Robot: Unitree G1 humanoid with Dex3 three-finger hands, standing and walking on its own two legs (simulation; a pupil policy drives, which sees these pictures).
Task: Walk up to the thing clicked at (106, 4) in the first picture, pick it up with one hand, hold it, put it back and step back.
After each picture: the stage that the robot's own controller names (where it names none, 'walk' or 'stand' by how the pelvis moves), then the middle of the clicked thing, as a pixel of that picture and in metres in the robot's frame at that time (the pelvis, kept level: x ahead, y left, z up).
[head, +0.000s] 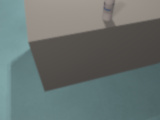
stand; (109, 2) +1.02 -0.16 -0.04
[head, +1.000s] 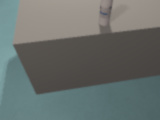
rise first; (106, 5) +0.90 -0.09 -0.01
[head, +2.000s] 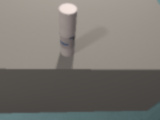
rise first; (67, 33) +0.57 +0.12 +0.00
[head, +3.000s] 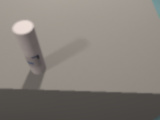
stand; (32, 50) +0.47 +0.23 +0.00
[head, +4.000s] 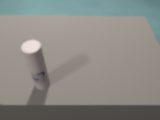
stand; (37, 67) +0.44 +0.21 -0.03
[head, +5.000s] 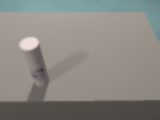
stand; (36, 64) +0.46 +0.21 -0.04
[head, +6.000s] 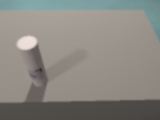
stand; (34, 64) +0.44 +0.22 -0.03
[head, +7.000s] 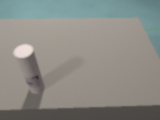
stand; (31, 71) +0.43 +0.23 -0.04
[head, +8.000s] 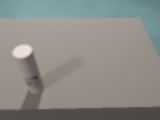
stand; (30, 71) +0.43 +0.23 -0.04
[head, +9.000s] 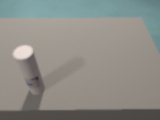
stand; (31, 72) +0.42 +0.23 -0.04
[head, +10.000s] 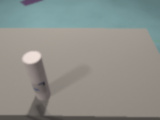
rise first; (38, 78) +0.42 +0.22 -0.04
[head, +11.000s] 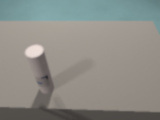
go down; (41, 71) +0.44 +0.21 -0.03
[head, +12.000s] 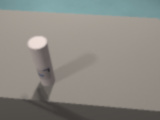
go down; (43, 63) +0.45 +0.20 -0.03
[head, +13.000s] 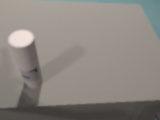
go down; (28, 63) +0.42 +0.19 +0.02
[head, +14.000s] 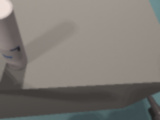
close in; (9, 40) +0.44 +0.20 +0.05
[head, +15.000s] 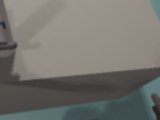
close; out of the picture +0.51 +0.21 +0.08
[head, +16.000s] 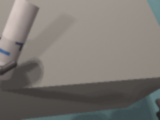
lift; (13, 39) +0.47 +0.19 +0.04
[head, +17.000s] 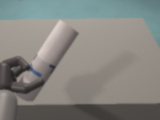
lift; (46, 61) +0.36 +0.12 +0.14
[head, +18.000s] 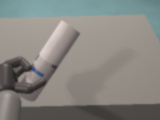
hold; (48, 61) +0.36 +0.12 +0.12
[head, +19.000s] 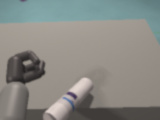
hold; (71, 100) +0.34 +0.06 -0.07
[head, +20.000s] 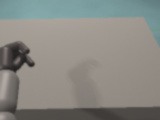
crouch; out of the picture +0.16 -0.08 -0.73
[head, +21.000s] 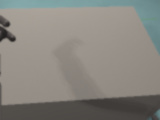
lower; out of the picture +0.18 -0.07 -0.72
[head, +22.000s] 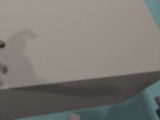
lower; out of the picture +0.20 -0.04 -0.65
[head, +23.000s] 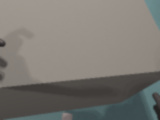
lower; out of the picture +0.21 -0.01 -0.64
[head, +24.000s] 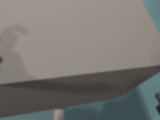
lower; out of the picture +0.23 +0.03 -0.63
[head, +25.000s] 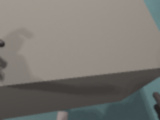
lower; out of the picture +0.22 +0.03 -0.64
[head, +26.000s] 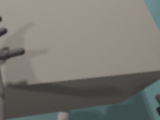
open; out of the picture +0.22 +0.03 -0.64
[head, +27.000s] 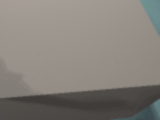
sink last; out of the picture +0.21 +0.01 -0.67
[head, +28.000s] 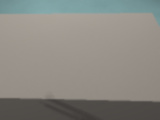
stand; out of the picture +0.22 +0.04 -0.69
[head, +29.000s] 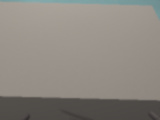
stand; out of the picture +0.20 +0.03 -0.68
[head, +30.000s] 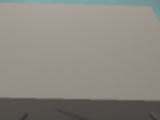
stand; out of the picture +0.20 +0.03 -0.68
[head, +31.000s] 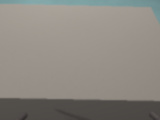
stand; out of the picture +0.20 +0.03 -0.68
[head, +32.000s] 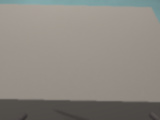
stand; out of the picture +0.19 +0.03 -0.68
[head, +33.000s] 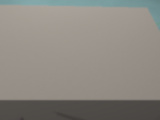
stand; out of the picture +0.20 +0.03 -0.68
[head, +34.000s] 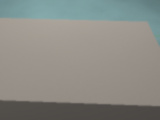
stand; out of the picture +0.22 +0.03 -0.74
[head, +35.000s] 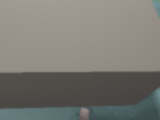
walk; out of the picture +0.28 -0.04 -0.73
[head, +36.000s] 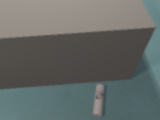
walk; (98, 99) +0.56 -0.08 -0.72
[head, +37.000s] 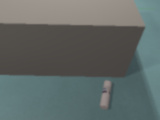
stand; (106, 94) +0.71 -0.21 -0.73
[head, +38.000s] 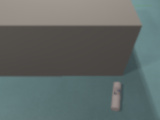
stand; (116, 95) +0.68 -0.30 -0.75
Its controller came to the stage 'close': yes
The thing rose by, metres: 0.16
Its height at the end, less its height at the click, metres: -0.71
